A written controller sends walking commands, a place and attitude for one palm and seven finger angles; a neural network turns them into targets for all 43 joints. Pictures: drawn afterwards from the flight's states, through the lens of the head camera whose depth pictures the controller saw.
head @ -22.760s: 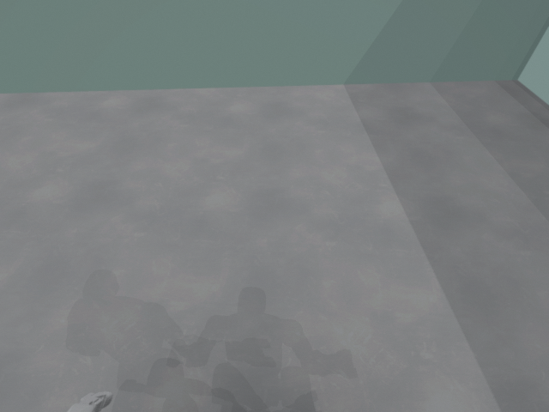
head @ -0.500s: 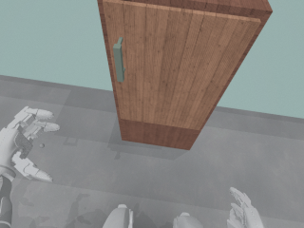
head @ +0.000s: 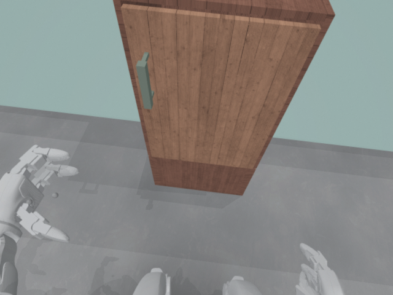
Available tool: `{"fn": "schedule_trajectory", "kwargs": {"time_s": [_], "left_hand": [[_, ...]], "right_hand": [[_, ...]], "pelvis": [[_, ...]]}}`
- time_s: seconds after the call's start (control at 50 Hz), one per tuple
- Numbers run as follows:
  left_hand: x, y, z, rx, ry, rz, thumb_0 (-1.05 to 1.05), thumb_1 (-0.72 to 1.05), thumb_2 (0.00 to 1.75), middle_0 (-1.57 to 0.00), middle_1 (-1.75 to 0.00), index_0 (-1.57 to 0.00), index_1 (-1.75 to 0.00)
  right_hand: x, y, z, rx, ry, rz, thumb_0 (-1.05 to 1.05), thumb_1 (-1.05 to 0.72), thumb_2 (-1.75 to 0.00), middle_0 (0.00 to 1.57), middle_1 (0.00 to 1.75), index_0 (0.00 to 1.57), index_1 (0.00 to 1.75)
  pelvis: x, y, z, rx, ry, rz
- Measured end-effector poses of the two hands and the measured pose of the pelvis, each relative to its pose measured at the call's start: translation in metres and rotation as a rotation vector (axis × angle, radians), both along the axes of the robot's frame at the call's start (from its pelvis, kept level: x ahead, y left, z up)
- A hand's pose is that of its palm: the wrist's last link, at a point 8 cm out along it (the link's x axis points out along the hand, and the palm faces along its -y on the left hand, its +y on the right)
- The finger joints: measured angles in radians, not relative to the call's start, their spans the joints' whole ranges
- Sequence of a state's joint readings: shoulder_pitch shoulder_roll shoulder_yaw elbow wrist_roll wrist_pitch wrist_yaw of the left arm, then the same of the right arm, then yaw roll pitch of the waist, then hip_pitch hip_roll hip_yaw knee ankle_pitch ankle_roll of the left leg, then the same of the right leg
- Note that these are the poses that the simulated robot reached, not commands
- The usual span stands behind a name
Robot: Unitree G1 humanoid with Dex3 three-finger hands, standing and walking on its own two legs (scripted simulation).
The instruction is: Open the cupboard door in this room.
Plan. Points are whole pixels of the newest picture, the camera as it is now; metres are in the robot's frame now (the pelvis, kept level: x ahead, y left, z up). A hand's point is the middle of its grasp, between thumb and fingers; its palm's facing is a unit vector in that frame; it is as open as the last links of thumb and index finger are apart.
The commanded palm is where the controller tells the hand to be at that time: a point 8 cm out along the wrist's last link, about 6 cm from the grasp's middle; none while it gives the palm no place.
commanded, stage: move the hooked fingers beside the handle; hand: left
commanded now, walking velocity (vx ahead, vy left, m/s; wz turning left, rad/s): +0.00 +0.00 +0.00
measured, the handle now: (147, 81) +0.61 +0.16 +0.04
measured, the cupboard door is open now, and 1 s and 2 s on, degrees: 0 0 0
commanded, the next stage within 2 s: none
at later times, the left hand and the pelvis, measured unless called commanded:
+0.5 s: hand (82, 155) +0.37 +0.25 +0.05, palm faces -0.10 -0.99 -0.03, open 14.0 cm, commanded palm +0.35 +0.31 +0.05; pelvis +0.00 +0.00 -0.01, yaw -1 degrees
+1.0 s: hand (97, 125) +0.45 +0.24 +0.05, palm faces -0.08 -1.00 -0.01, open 14.0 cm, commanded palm +0.44 +0.29 +0.05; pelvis +0.00 +0.01 -0.01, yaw -2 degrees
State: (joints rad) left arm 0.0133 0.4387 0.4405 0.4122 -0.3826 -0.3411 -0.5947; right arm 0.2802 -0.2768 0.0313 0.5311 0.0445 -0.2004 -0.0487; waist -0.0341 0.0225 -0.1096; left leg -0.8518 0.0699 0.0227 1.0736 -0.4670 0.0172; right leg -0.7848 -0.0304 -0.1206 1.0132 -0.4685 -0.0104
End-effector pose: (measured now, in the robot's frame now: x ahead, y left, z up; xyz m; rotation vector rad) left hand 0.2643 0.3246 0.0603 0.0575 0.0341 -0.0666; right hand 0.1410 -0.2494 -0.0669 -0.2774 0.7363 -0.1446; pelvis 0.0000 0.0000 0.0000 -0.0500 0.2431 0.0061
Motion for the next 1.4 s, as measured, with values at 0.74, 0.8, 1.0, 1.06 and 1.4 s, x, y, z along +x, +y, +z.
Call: {"fn": "schedule_trajectory", "kwargs": {"time_s": [0.74,0.8,1.0,1.06,1.4], "left_hand": [[0.118,-0.013,-0.016,-0.031,0.012,-0.011,-0.02,-0.50,0.30,-0.30,-1.20,-0.30,-1.20],[0.131,-0.021,-0.016,-0.037,-0.001,-0.035,-0.02,-0.50,0.30,-0.30,-1.20,-0.30,-1.20],[0.173,-0.027,-0.012,-0.042,0.005,-0.016,-0.02,-0.50,0.30,-0.30,-1.20,-0.31,-1.20],[0.181,-0.026,-0.011,-0.043,0.007,-0.009,-0.02,-0.50,0.30,-0.30,-1.20,-0.30,-1.20],[0.238,-0.044,-0.017,-0.056,0.011,-0.023,-0.02,-0.50,0.30,-0.30,-1.20,-0.30,-1.20]], "right_hand": [[-0.069,-0.017,-0.029,-0.042,0.296,-0.127,0.01,-0.90,-0.90,0.21,0.30,0.20,0.30],[-0.071,-0.017,-0.031,-0.052,0.319,-0.132,0.01,-0.91,-0.90,0.21,0.30,0.20,0.30],[-0.082,-0.011,-0.034,-0.039,0.365,-0.169,0.00,-0.91,-0.90,0.21,0.30,0.20,0.30],[-0.089,-0.009,-0.037,-0.032,0.399,-0.177,0.00,-0.91,-0.90,0.21,0.30,0.20,0.30],[-0.146,-0.010,-0.046,-0.063,0.587,-0.253,0.00,-0.91,-0.90,0.21,0.30,0.20,0.30]], "pelvis": [[0.002,0.003,-0.009,0.001,0.079,-0.018],[0.002,0.005,-0.010,-0.002,0.088,-0.017],[0.004,0.008,-0.013,-0.004,0.115,-0.030],[0.004,0.009,-0.014,-0.004,0.123,-0.032],[-0.003,0.011,-0.027,-0.020,0.189,-0.034]]}}
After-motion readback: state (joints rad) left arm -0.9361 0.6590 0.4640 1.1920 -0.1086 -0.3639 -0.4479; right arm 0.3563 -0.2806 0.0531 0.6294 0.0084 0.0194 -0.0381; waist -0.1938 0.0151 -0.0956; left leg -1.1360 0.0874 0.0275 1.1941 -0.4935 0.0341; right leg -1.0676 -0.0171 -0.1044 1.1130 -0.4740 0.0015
